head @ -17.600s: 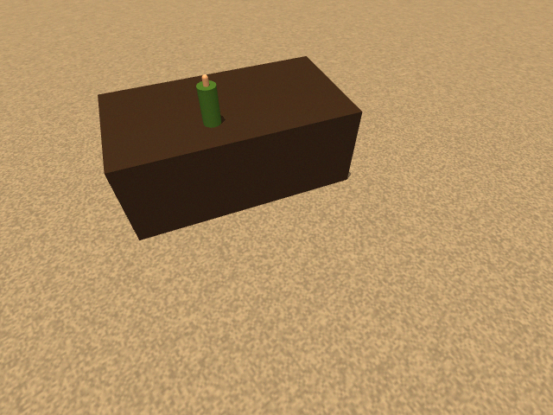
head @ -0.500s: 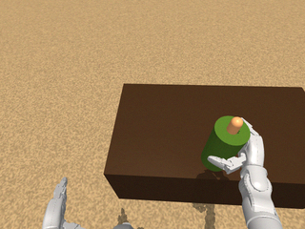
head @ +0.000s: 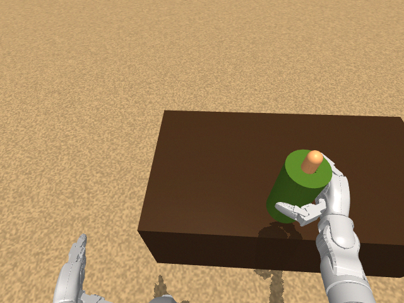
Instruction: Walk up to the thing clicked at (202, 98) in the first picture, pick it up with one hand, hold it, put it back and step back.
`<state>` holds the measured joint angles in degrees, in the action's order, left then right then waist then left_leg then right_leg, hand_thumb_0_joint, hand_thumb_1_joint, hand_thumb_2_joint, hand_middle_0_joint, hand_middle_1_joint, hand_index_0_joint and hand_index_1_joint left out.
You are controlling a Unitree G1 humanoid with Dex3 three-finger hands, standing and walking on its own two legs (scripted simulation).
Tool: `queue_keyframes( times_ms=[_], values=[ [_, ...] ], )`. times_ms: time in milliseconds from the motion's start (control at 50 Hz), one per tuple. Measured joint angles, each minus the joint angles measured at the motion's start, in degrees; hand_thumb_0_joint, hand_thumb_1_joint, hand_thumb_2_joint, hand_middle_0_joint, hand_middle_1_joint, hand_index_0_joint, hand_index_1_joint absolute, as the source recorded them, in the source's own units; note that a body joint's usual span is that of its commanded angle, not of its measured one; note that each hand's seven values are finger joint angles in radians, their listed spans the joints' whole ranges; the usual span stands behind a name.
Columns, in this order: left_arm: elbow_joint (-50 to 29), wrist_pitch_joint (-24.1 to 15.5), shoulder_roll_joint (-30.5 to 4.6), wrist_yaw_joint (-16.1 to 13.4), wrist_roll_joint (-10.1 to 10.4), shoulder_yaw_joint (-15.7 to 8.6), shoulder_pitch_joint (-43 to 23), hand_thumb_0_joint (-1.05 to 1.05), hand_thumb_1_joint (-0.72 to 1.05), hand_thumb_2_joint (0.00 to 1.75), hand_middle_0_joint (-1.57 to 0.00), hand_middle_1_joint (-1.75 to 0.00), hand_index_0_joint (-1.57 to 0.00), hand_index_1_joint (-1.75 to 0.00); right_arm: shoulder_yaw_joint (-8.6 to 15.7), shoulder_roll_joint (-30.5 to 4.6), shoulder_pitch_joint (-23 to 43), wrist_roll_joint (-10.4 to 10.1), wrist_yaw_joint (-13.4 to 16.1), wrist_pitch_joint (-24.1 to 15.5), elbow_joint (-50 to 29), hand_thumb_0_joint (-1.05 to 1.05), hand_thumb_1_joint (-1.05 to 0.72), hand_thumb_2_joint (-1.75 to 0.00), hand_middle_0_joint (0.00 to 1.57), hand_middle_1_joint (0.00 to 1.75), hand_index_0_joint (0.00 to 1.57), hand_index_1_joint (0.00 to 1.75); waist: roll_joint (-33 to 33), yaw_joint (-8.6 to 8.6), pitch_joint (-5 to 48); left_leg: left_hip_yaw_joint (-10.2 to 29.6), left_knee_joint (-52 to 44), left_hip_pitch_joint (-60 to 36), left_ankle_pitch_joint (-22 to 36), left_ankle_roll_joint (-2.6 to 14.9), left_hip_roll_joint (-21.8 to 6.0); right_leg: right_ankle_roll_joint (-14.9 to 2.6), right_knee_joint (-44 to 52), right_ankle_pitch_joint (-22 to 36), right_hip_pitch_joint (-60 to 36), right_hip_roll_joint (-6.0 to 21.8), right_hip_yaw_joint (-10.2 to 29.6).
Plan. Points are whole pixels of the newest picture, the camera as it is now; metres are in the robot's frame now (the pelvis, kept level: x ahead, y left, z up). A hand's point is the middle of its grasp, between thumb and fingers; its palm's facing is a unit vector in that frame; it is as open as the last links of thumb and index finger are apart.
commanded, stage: hold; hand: right
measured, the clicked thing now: (297, 185) +0.33 -0.16 +0.06
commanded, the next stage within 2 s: crouch in 0.14 s
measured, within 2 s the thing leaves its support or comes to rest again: neither
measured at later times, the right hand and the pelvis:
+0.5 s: hand (299, 188) +0.35 -0.18 +0.02, palm faces +0.17 +0.99 +0.00, open 11.1 cm; pelvis -0.01 +0.00 -0.01, yaw +0 degrees
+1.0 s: hand (285, 173) +0.45 -0.19 -0.08, palm faces +0.18 +0.98 +0.02, open 11.1 cm; pelvis -0.03 -0.01 -0.08, yaw +1 degrees
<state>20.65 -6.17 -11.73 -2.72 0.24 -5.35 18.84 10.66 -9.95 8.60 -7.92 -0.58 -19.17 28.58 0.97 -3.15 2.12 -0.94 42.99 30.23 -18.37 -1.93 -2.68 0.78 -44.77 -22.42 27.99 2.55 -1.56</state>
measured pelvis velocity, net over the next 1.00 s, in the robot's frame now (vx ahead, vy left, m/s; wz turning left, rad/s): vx -0.03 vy -0.01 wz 0.03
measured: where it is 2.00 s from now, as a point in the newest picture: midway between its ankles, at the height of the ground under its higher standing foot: outside the picture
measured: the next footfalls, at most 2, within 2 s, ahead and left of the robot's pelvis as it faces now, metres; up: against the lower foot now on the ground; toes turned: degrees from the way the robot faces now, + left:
none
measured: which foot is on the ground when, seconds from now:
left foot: down 0.00-1.00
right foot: down 0.00-1.00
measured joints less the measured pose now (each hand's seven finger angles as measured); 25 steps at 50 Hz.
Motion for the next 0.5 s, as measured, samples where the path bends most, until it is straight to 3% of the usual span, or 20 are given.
queue_keyframes(
  times_ms=[320,500],
  values=[
    [-0.16,0.06,0.35,-0.45,0.08,0.63,-0.19,-0.01,-0.52,0.05,-0.05,-0.05,-0.06,-0.04,-0.39,-0.23,-1.44,0.04,-0.02,0.17,-2.22,-0.03,0.61,-0.95,0.69,1.11,0.74,1.16,0.16,0.24,0.12,-0.24,0.44,-0.17,-0.18,0.2,0.03,0.17,-0.25,0.01,-0.16,0.03,0.28],
    [-0.07,-0.62,0.43,-0.05,-0.71,0.14,-1.88,-0.01,-0.51,0.04,-0.05,-0.05,-0.06,-0.04,3.08,-1.73,5.8,0.34,-0.73,-2.52,8.2,-0.03,0.61,-0.95,0.69,1.11,0.75,1.16,0.87,-1.25,0.16,0.05,3.74,5.24,-0.52,0.2,-0.13,0.06,-3.4,-0.3,5.1,-0.09,0.23]
  ],
)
